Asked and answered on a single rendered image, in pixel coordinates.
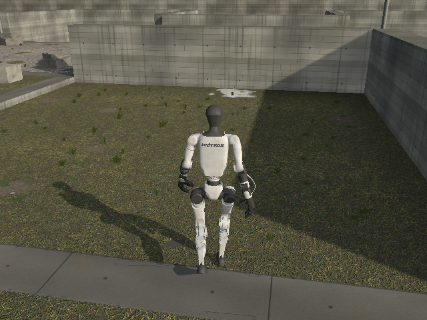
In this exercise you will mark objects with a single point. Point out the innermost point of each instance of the right robot forearm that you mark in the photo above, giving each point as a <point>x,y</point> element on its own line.
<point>244,184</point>

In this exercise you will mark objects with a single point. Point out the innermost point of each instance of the robot right upper arm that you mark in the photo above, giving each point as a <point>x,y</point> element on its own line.
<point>237,152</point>

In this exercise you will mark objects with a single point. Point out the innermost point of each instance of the robot right hand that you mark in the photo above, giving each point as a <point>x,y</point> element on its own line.
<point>251,206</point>

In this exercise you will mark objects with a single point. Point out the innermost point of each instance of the robot left upper arm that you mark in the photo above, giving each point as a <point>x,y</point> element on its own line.
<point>189,150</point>

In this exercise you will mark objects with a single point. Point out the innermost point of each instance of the left robot forearm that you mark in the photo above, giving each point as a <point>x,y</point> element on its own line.
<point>183,173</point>

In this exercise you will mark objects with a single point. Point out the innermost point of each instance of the left robot thigh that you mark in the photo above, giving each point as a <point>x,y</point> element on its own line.
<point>198,205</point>

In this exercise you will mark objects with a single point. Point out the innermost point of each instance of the robot torso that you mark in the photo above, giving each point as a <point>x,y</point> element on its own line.
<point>213,160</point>

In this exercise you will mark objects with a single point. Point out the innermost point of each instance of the robot left hand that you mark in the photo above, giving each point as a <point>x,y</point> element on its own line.
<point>187,182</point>

